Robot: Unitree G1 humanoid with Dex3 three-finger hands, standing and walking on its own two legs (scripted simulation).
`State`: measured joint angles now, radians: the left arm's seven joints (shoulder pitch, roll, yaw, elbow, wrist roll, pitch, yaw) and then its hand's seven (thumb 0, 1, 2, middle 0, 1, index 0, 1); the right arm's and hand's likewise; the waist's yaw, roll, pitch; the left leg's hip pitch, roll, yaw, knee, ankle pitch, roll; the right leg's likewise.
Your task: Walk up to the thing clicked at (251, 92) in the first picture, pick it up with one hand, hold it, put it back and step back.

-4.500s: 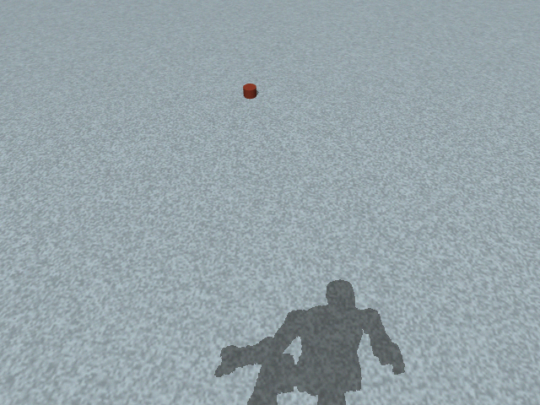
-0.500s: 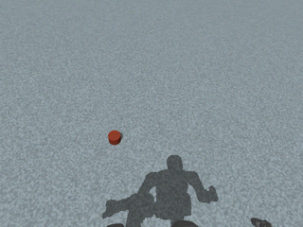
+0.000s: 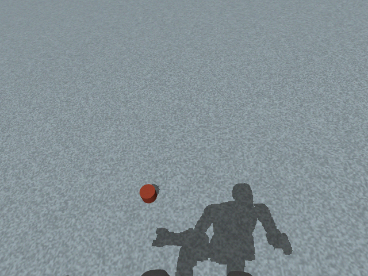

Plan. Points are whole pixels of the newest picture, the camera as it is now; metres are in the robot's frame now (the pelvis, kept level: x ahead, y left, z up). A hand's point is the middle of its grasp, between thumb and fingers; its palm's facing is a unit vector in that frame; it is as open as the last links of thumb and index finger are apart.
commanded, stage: walk up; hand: left
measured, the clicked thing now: (148, 193) +0.64 +0.29 -0.73
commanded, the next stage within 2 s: none
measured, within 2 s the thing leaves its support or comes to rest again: neither
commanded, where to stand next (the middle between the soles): +0.24 +0.05 m, yaw +1 degrees
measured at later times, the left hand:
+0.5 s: hand (69, 267) +0.17 +0.33 -0.16, palm faces -0.06 -0.94 -0.33, open 7.3 cm
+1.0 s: hand (90, 236) +0.24 +0.29 -0.14, palm faces -0.06 -0.94 -0.34, open 7.3 cm
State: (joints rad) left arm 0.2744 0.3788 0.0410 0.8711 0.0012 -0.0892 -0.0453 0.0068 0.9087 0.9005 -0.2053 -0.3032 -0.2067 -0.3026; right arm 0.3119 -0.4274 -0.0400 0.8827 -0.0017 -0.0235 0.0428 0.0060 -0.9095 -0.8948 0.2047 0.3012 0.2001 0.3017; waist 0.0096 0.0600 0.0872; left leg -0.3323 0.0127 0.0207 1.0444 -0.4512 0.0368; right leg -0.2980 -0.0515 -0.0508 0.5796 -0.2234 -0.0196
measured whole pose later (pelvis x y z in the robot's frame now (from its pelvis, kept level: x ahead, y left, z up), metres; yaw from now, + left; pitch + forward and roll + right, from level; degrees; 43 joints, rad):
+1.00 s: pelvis +0.14 +0.04 +0.00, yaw -1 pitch -3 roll +1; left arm 0.12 0.34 -0.01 1.03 0.00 -0.01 -0.02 0.01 0.91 0.90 -0.21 -0.30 -0.21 -0.30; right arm 0.14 -0.36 0.01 1.05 0.00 -0.01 0.02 0.00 -0.91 -0.89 0.21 0.30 0.20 0.30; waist -0.01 0.01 0.07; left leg -0.24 0.04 0.09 0.51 -0.22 0.00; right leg -0.26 -0.04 -0.01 0.55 -0.23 0.01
